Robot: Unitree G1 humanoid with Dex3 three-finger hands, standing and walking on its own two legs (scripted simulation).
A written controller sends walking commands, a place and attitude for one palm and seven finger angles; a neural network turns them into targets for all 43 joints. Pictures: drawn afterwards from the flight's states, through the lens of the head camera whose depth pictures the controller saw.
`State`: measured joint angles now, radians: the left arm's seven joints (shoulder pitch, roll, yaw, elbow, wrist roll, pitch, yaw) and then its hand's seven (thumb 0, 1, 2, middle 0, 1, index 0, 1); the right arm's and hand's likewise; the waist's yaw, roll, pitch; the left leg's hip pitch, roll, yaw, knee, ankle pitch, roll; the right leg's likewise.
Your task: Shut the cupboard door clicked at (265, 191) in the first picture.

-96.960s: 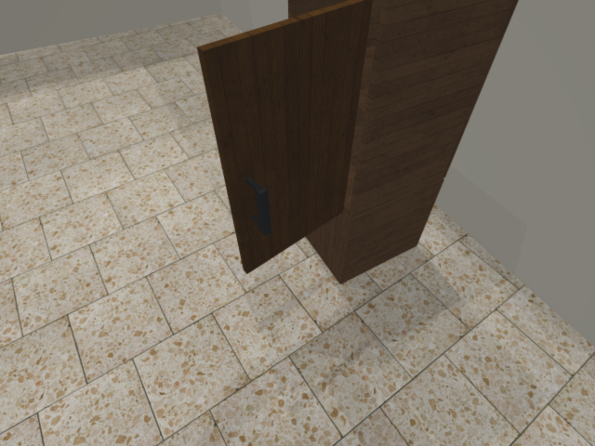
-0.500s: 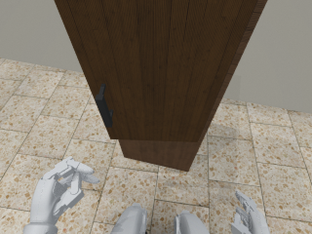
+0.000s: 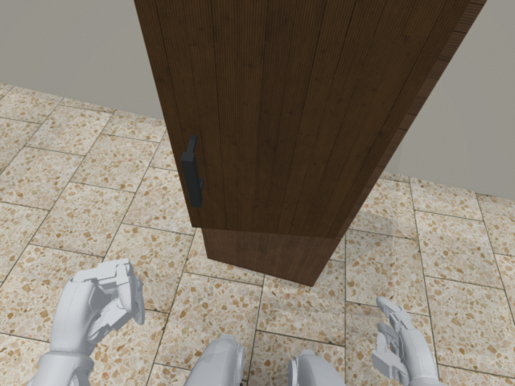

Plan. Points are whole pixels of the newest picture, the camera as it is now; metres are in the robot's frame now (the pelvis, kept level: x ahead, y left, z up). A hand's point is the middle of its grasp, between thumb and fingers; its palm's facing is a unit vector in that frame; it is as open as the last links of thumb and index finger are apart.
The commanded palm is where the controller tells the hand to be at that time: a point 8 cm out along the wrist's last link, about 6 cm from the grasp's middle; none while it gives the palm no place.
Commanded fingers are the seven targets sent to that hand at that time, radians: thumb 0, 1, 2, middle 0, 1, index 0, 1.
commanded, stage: raise the hand and make a fist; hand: left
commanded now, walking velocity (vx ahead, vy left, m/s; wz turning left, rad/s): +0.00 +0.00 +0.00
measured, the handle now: (194, 173) +0.45 +0.16 +0.03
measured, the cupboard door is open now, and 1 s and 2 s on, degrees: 11 11 11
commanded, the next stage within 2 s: bring the fist close to the handle in 0.50 s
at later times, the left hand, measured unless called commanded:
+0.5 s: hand (146, 297) +0.23 +0.17 +0.04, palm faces +0.02 -1.00 -0.02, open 3.1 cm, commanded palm +0.21 +0.23 +0.05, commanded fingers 0.00 0.90 0.90 -1.30 -1.50 -1.30 -1.50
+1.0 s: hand (173, 271) +0.27 +0.15 +0.04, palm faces -0.01 -1.00 -0.01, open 3.1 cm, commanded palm +0.26 +0.20 +0.04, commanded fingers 0.00 0.90 0.90 -1.30 -1.50 -1.30 -1.50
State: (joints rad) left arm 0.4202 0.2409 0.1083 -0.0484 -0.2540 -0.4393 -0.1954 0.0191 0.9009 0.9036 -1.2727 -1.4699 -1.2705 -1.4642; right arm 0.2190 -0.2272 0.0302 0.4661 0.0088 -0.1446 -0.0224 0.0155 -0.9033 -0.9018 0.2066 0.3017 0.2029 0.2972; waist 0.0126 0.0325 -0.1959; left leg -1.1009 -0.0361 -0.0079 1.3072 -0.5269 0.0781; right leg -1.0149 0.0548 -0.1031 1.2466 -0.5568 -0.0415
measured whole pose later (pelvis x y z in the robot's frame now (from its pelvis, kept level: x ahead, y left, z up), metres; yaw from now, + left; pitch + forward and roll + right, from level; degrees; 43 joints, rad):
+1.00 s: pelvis +0.00 -0.01 +0.00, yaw +0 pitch +19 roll -3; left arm 0.23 0.21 0.06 0.06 -0.22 -0.41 -0.14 0.02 0.90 0.90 -1.30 -1.50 -1.30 -1.50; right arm 0.23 -0.24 0.03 0.50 0.01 -0.10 -0.01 0.02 -0.90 -0.90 0.21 0.30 0.20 0.30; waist -0.01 0.04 -0.20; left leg -1.12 -0.03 0.00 1.32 -0.54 0.06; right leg -1.04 0.06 -0.10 1.27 -0.57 -0.06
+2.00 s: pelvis +0.01 -0.02 +0.00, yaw -1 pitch +20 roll -1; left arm -0.11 0.17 0.05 0.45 -0.15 -0.52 -0.04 0.02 0.90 0.90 -1.30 -1.50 -1.30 -1.50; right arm 0.23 -0.25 0.00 0.58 0.00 0.00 0.01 0.01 -0.91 -0.90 0.20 0.30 0.20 0.30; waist -0.02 0.03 -0.19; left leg -1.10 -0.03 0.02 1.27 -0.53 0.05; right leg -1.04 0.06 -0.07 1.25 -0.57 -0.07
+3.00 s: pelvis +0.00 -0.01 -0.01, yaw -1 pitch +23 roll -3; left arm -0.66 0.29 0.14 1.00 -0.14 -0.56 -0.26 0.02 0.90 0.90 -1.32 -1.50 -1.30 -1.50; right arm 0.31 -0.27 0.00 0.64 0.01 0.02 0.01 0.01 -0.91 -0.90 0.20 0.30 0.20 0.30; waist -0.10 0.04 -0.18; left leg -1.21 -0.03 0.01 1.32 -0.51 0.07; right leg -1.14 0.06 -0.08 1.28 -0.55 -0.05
